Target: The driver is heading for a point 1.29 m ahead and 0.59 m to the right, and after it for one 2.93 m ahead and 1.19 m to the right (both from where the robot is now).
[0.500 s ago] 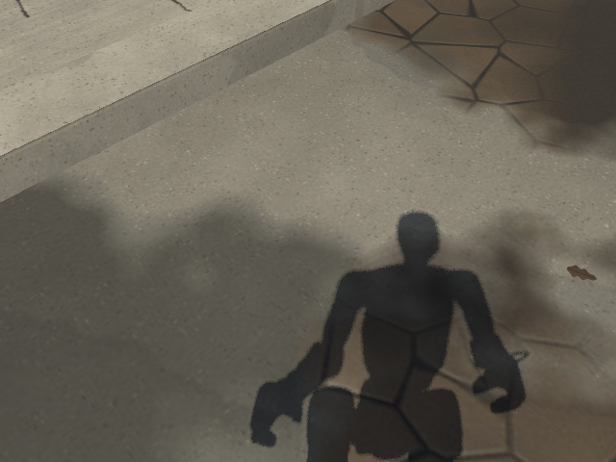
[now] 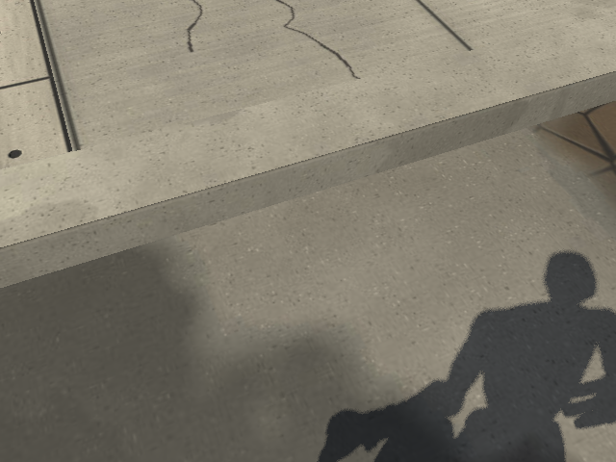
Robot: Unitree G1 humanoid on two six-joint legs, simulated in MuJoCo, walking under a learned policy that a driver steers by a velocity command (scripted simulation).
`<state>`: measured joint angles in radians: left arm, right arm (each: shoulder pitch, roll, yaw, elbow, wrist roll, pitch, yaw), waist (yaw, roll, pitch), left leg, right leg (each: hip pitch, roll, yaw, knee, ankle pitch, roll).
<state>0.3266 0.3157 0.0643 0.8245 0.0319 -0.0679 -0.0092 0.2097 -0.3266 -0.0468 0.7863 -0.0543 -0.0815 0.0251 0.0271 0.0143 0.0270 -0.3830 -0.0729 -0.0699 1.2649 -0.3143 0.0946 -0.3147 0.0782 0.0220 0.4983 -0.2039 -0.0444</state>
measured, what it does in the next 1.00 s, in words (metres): walks ahead, turning right: left foot, then right foot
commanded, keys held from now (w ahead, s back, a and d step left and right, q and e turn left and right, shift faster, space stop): w+e+shift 1.00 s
